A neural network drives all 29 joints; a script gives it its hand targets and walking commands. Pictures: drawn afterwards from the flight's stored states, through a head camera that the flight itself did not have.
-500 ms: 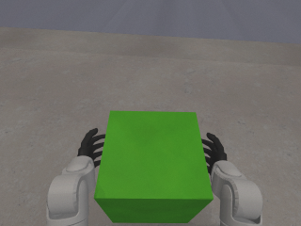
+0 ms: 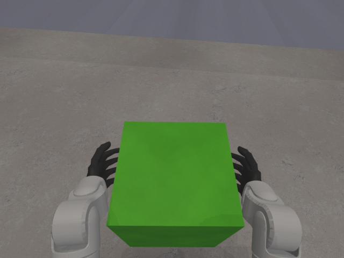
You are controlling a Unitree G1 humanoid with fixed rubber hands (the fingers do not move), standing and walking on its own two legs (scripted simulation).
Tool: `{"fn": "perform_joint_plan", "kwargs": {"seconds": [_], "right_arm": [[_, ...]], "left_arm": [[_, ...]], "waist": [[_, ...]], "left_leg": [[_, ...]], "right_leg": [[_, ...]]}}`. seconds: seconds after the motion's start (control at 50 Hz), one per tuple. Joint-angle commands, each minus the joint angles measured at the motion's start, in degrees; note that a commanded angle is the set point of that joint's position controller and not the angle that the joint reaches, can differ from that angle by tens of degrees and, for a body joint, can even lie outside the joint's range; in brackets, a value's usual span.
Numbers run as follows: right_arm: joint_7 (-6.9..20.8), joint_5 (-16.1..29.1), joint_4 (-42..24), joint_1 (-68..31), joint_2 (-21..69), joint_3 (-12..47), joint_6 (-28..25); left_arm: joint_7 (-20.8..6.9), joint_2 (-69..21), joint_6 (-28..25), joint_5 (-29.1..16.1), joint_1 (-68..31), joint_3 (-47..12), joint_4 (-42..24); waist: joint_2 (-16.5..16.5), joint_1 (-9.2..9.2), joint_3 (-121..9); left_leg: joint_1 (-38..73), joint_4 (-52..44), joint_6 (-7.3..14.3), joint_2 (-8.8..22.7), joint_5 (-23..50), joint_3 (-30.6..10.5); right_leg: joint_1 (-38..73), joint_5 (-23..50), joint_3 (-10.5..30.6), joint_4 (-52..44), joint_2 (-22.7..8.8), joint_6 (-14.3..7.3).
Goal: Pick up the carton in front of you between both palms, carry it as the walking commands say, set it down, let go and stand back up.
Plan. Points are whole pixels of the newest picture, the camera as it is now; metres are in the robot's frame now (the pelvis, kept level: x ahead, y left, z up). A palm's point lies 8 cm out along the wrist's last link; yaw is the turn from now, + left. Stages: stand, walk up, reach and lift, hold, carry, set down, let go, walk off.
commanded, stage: carry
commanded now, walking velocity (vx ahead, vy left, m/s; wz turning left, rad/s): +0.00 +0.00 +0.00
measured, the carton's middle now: (173, 190) +0.26 +0.00 +0.04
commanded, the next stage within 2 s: hold in 1.82 s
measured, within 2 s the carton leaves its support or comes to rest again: neither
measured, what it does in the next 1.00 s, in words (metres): steps on the spot: right foot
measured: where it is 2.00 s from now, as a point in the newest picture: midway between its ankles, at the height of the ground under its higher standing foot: outside the picture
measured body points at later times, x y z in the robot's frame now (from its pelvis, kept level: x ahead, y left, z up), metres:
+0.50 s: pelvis +0.11 -0.01 +0.01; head +0.09 -0.01 +0.46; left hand +0.38 +0.14 +0.10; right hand +0.37 -0.16 +0.09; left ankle +0.12 +0.08 -0.73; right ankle +0.01 -0.12 -0.73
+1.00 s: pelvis +0.09 -0.02 +0.01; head +0.06 -0.02 +0.46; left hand +0.35 +0.13 +0.10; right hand +0.34 -0.17 +0.10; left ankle +0.11 +0.08 -0.73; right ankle +0.01 -0.12 -0.73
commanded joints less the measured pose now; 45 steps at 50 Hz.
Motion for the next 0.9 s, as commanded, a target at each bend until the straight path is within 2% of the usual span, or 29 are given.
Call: {"fn": "perform_joint_plan", "kwargs": {"seconds": [0.0,0.02,0.04,0.06,0.08,0.12,0.16,0.18,0.2,0.22,0.28,0.34,0.4,0.58,0.88], "right_arm": [[9.57,18.53,-0.36,-19.20,42.04,35.86,1.28],[9.79,18.95,0.01,-18.38,43.63,35.49,1.08],[10.10,19.10,0.15,-19.42,46.08,35.45,0.78],[10.46,19.23,-0.29,-20.73,48.33,35.71,0.40],[10.74,19.32,-0.57,-21.84,50.20,35.97,0.06],[11.12,19.21,-0.83,-22.29,51.73,36.35,-0.60],[11.31,19.17,-1.39,-22.39,51.73,36.76,-1.09],[11.44,19.30,-2.54,-23.62,51.14,37.04,-1.06],[11.34,19.24,-1.70,-23.97,50.77,37.11,-0.86],[11.24,19.22,-1.61,-24.21,49.82,37.13,-0.47],[10.80,18.08,1.29,-22.03,46.78,36.11,0.70],[10.46,17.71,2.86,-22.38,46.11,35.80,1.17],[10.38,18.31,2.54,-24.30,47.62,36.31,0.99],[10.06,18.53,0.68,-24.17,49.08,36.74,0.21],[10.31,18.12,1.77,-24.52,46.87,36.27,0.99]], "left_arm": [[-9.21,-41.05,3.13,-17.96,-19.41,-38.25,-3.11],[-9.40,-42.53,3.26,-18.31,-20.07,-39.03,-3.35],[-9.73,-44.63,3.10,-18.62,-21.27,-39.67,-2.93],[-10.09,-47.00,2.66,-19.20,-22.70,-40.56,-2.98],[-10.37,-49.01,2.20,-19.66,-24.18,-41.02,-2.66],[-10.48,-51.24,1.28,-19.55,-24.05,-41.37,-2.05],[-10.41,-51.77,0.80,-19.15,-23.38,-41.39,-2.37],[-10.32,-51.97,0.67,-18.99,-23.52,-41.43,-2.64],[-10.25,-50.87,1.05,-18.76,-23.99,-40.81,-2.78],[-10.20,-50.09,1.34,-18.48,-23.93,-40.44,-1.99],[-10.09,-46.93,2.23,-17.51,-20.85,-38.63,1.63],[-10.01,-45.99,2.49,-16.99,-20.48,-37.43,3.71],[-10.15,-47.32,2.26,-17.61,-22.43,-37.58,3.45],[-10.16,-48.66,1.62,-18.71,-23.36,-38.68,0.79],[-10.10,-46.68,2.35,-17.42,-23.21,-37.80,2.38]], "waist": [[14.44,-0.92,-20.30],[12.36,-0.59,-20.41],[10.64,-0.17,-20.19],[9.57,0.13,-19.01],[10.27,0.12,-18.30],[9.70,0.10,-19.59],[7.23,0.27,-19.60],[5.17,0.42,-17.93],[4.22,0.21,-16.41],[1.40,0.12,-14.42],[0.39,0.16,-14.37],[-0.59,0.29,-14.35],[-0.73,0.37,-14.03],[-0.28,0.44,-14.97],[0.52,0.34,-10.68]], "left_leg": [[39.31,-0.35,7.97,20.76,52.36,-22.09],[36.77,-2.90,9.51,21.18,46.30,-22.83],[34.55,-4.70,8.23,19.80,37.87,-21.05],[30.92,-6.60,6.19,18.06,29.21,-18.16],[28.25,-7.68,4.31,15.88,23.70,-16.26],[26.55,-7.86,2.74,13.72,12.33,-12.58],[22.63,-7.07,1.20,11.77,5.19,-9.47],[22.08,-6.35,0.13,10.66,2.32,-7.58],[20.06,-4.87,-0.45,9.95,3.60,-7.69],[19.49,-3.25,-0.66,9.15,8.11,-7.35],[19.74,2.12,-0.64,8.91,19.54,-7.51],[18.26,5.25,-0.91,8.30,22.28,-6.92],[17.39,6.38,-1.35,7.78,20.80,-6.51],[17.34,7.32,-1.36,7.79,15.89,-6.41],[15.55,3.27,-1.50,8.24,7.19,-7.19]], "right_leg": [[-19.11,-4.53,3.74,20.08,1.49,1.78],[-20.42,-9.27,6.72,21.25,1.02,1.25],[-19.84,-10.18,8.36,17.55,0.21,0.26],[-17.79,-10.17,8.89,10.02,-0.76,-0.43],[-14.99,-7.55,7.70,4.74,0.00,-0.61],[-10.94,2.08,5.49,-0.81,0.92,-0.74],[-6.19,13.34,4.65,-6.11,-0.57,-0.14],[-7.85,14.66,5.88,-7.29,-3.01,0.16],[-7.01,16.73,7.12,-7.09,-4.83,0.27],[-8.29,21.00,7.55,-5.39,-6.02,0.13],[-8.14,31.18,6.86,-2.81,-5.75,-0.05],[-7.73,39.75,6.66,-0.85,-5.62,-0.12],[-7.81,42.73,6.74,-0.22,-5.56,-0.30],[-6.87,41.04,7.32,0.45,-5.47,-1.15],[-8.83,28.16,7.95,-2.99,-4.86,-2.07]]}}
